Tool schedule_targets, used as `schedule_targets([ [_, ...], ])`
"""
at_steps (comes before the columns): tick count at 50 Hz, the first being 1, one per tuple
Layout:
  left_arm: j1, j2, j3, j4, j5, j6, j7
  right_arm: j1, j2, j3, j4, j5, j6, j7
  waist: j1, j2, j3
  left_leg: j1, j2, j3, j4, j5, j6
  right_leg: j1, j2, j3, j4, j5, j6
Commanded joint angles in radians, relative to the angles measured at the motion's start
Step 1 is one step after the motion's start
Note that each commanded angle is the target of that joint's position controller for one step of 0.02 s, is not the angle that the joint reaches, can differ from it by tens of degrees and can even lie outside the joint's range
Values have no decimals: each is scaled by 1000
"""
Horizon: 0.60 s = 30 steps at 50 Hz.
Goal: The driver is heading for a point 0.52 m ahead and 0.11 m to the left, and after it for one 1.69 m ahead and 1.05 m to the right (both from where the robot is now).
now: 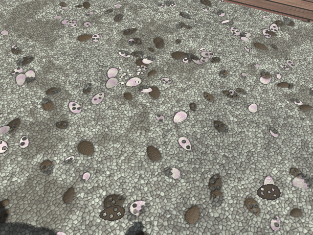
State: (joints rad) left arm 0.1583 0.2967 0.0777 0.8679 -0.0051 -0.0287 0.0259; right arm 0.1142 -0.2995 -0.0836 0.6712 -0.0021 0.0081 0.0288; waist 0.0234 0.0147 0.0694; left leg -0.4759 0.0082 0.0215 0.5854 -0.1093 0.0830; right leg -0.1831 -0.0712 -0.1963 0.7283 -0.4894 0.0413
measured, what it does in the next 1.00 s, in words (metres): walks ahead, turning left: right foot, then left foot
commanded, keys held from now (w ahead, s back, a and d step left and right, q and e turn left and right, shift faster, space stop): w+q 0.06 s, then q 0.60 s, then no key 0.08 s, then w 0.26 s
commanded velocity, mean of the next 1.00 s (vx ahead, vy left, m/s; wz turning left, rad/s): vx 0.12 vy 0.00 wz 0.50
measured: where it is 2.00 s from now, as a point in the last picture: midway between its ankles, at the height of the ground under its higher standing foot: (127, 219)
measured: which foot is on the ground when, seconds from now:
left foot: down 0.00-0.42, up 0.44-0.82, down 0.84-1.00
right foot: up 0.00-0.40, down 0.42-0.84, up 0.86-1.00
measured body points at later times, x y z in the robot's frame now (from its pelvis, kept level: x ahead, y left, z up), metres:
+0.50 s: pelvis +0.10 -0.03 +0.01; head +0.13 -0.04 +0.46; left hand +0.16 +0.28 -0.08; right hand +0.34 -0.26 -0.08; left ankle +0.08 +0.08 -0.68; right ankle +0.17 -0.14 -0.72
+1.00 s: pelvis +0.13 +0.03 +0.03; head +0.13 +0.06 +0.47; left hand +0.10 +0.34 -0.10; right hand +0.35 -0.16 -0.06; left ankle +0.05 +0.10 -0.72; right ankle +0.22 -0.10 -0.65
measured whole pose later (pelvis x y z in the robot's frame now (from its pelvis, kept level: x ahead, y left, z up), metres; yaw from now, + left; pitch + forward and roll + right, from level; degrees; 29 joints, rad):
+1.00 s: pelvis +0.13 +0.03 +0.03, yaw +30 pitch +1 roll -1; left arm 0.19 0.33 0.08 0.83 -0.01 -0.04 -0.02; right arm 0.32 -0.25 -0.04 0.67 0.00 -0.02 -0.01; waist -0.01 -0.04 -0.01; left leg -0.14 -0.02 -0.03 0.37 -0.25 0.05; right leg -0.52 -0.07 -0.02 0.98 -0.30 0.00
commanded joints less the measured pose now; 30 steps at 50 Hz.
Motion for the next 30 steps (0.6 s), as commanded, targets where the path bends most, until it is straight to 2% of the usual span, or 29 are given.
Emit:
schedule_targets([
  [1, 63, 110, 9, -82, 11, -15, -23, 225, -238, -66, -50, -1, -14, -9, -84, 161, -440, 654, 342, -658, -217, 255, 337, -464, 89, 279, 605, -197, 9],
  [2, -3, 128, 15, -106, -20, -21, -30, 189, -195, -55, -49, 15, -27, -5, -77, 111, -324, 574, 296, -593, -272, -87, 279, -536, 53, 281, 567, -97, -22],
  [3, -39, 124, 17, -103, -15, -24, -26, 146, -162, -46, -46, 33, -30, -10, -60, 45, -225, 467, 245, -539, -316, -338, 214, -549, 12, 276, 485, -8, -36],
  [4, -73, 135, 23, -106, 0, -20, -15, 90, -148, -37, -59, 24, -28, -17, -43, 52, -150, 349, 218, -501, -343, -337, 181, -514, -2, 273, 405, 52, -36],
  [5, -79, 136, 25, -108, 8, -16, -9, 55, -143, -33, -75, 4, -26, -27, -20, 74, -124, 264, 185, -458, -357, -253, 166, -450, -1, 274, 359, 97, -33],
  [6, -68, 125, 24, -105, 16, -16, -5, 39, -144, -34, -87, -10, -27, -37, -9, 86, -130, 229, 163, -419, -347, -110, 162, -406, 15, 265, 329, 129, -25],
  [7, -48, 108, 20, -99, 20, -16, -1, 44, -151, -37, -91, -15, -28, -44, -2, 87, -151, 220, 150, -379, -323, 45, 164, -375, 28, 260, 285, 141, -14],
  [9, -41, 85, 12, -97, 21, -13, 3, 71, -167, -46, -90, -4, -24, -54, -5, 72, -190, 226, 137, -342, -279, 194, 167, -339, 49, 261, 198, 158, 14],
  [11, -60, 77, 5, -105, 16, -4, 3, 80, -174, -50, -94, 8, -12, -60, -16, 81, -206, 219, 128, -355, -268, 125, 161, -313, 62, 271, 128, 190, 33],
  [14, -93, 88, 5, -119, 5, 5, 0, 76, -168, -49, -102, 6, 7, -64, -31, 116, -180, 188, 116, -411, -273, -43, 146, -284, 82, 287, 39, 216, 39],
  [17, -99, 100, 7, -129, 3, -6, -8, 73, -161, -47, -108, 7, 18, -63, -36, 140, -171, 212, 115, -472, -230, -9, 132, -244, 98, 297, -53, 193, 28],
  [19, -59, 105, 12, -124, 2, -19, -16, 51, -153, -43, -118, 15, 25, -64, -10, 145, -181, 234, 100, -500, -172, 72, 109, -169, 99, 291, -194, 239, 10],
  [20, -20, 111, 17, -113, 4, -24, -20, 39, -143, -39, -122, 22, 30, -66, 14, 137, -181, 216, 72, -490, -131, 73, 78, -87, 85, 280, -323, 339, -7],
  [21, 11, 163, 31, -111, 18, -23, -17, 68, -104, -27, -125, 19, 32, -68, 5, 58, -203, 145, 18, -439, -25, -78, 27, 27, -47, 372, -381, 400, -52],
  [22, -32, 249, 46, -126, 36, -10, -7, 142, -56, -15, -134, 17, 29, -66, -73, -220, -182, -41, -144, -240, 182, -421, -39, 116, -254, 594, -402, 605, -175],
  [23, -15, 216, 42, -127, 54, -5, -9, 131, -140, -37, -145, 8, 19, -63, -43, -303, -167, -148, -135, -177, 398, -545, -83, 83, -356, 739, -428, 658, -304],
  [24, -45, 163, 28, -149, 43, -5, -6, 140, -200, -57, -125, 10, 18, -61, -45, -211, -156, -154, -87, -188, 522, -480, -105, 70, -327, 661, -411, 643, -305],
  [25, -83, 126, 19, -157, 31, -2, -3, 144, -199, -63, -103, 15, 28, -61, -54, -159, -137, -155, -72, -175, 570, -418, -124, 58, -257, 551, -393, 615, -259],
  [26, -99, 111, 14, -165, 19, 3, 0, 149, -178, -60, -91, 15, 40, -64, -54, -142, -126, -167, -61, -163, 607, -371, -141, 61, -213, 481, -386, 581, -229],
  [27, -99, 109, 11, -164, 13, 8, 4, 144, -151, -53, -93, 17, 48, -61, -47, -144, -111, -175, -54, -149, 631, -336, -156, 56, -197, 436, -390, 601, -229],
  [29, -73, 121, 14, -159, 19, 19, 12, 99, -111, -38, -118, 27, 51, -54, -24, -163, -101, -167, -39, -89, 567, -288, -172, 63, -166, 352, -409, 619, -237],
  [30, -52, 129, 17, -156, 21, 24, 15, 67, -100, -32, -134, 29, 50, -52, -5, -176, -107, -173, -26, -75, 517, -279, -179, 97, -173, 337, -411, 634, -246],
])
